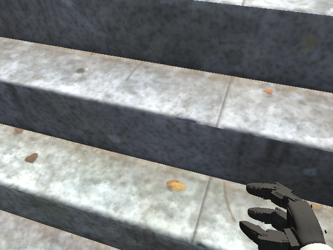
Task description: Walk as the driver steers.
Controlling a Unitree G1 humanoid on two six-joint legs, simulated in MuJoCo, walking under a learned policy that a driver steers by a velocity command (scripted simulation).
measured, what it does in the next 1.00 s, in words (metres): climbs: left foot 0.22 m higher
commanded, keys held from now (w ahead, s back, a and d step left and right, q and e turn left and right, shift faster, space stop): w+q+shift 0.32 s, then w+shift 0.06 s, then w+e+shift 0.62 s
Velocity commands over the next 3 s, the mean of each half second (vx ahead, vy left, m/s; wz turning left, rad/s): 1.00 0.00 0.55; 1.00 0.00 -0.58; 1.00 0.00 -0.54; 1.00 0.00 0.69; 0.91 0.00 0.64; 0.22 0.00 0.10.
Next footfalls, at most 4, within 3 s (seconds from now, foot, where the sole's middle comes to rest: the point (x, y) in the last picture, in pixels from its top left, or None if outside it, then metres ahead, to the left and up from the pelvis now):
0.48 left None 0.31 0.36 -0.56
1.24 right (147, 208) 0.48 0.16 -0.34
1.86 left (148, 95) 0.72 0.17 -0.12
2.34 right None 0.97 -0.06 0.12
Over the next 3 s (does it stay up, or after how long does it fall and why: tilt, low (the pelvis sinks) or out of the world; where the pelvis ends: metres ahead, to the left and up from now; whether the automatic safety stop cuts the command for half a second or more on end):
stays up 0.70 0.08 0.65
